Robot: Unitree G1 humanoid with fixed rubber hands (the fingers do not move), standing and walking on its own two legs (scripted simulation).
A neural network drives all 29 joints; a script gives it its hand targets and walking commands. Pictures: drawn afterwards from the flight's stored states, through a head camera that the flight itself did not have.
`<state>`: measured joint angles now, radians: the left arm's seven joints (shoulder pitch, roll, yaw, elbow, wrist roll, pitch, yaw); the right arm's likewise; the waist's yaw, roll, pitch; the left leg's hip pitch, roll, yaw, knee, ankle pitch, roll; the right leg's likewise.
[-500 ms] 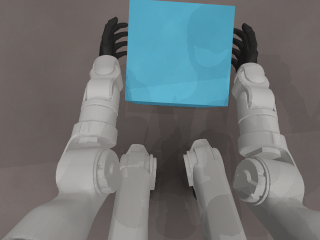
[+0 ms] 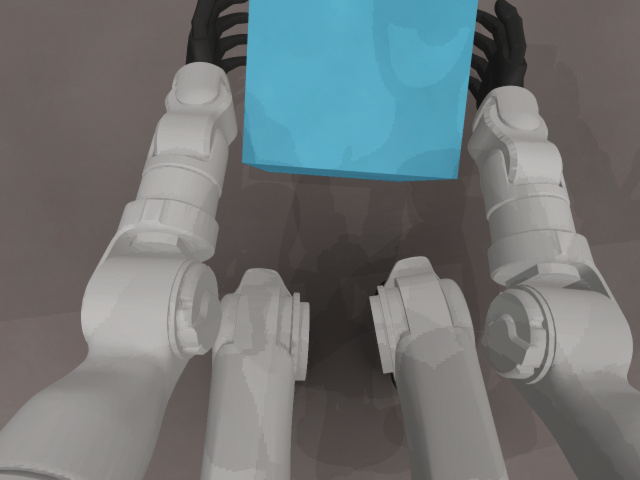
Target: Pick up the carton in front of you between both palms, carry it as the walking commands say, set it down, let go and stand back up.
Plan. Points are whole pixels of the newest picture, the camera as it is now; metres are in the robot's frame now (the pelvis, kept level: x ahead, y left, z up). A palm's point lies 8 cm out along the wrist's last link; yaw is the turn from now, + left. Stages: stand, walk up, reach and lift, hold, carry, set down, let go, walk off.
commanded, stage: set down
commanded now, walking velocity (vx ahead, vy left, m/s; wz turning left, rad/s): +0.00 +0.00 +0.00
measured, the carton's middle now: (346, 94) +0.52 -0.03 -0.23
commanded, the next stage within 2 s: none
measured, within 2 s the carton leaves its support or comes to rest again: rests again in 0.24 s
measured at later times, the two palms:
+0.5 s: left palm (209, 80) +0.52 +0.13 -0.17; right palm (486, 99) +0.49 -0.18 -0.17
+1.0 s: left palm (200, 91) +0.52 +0.14 -0.19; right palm (491, 109) +0.48 -0.19 -0.19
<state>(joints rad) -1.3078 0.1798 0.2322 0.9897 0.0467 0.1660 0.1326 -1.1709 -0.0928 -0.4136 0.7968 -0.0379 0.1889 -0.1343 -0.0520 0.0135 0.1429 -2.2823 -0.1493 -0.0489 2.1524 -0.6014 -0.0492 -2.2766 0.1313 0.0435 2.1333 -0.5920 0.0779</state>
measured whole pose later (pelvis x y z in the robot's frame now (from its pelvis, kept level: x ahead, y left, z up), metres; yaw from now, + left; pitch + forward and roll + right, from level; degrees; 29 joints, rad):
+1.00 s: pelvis -0.01 +0.00 -0.02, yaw +0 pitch +35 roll -2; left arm -1.41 0.31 0.18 1.20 0.01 0.06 0.06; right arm -1.32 -0.20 -0.39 1.12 -0.04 0.05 -0.05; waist -0.06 0.00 0.34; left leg -2.25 -0.10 -0.02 2.23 -0.58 -0.02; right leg -2.23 0.08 0.02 2.20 -0.57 0.06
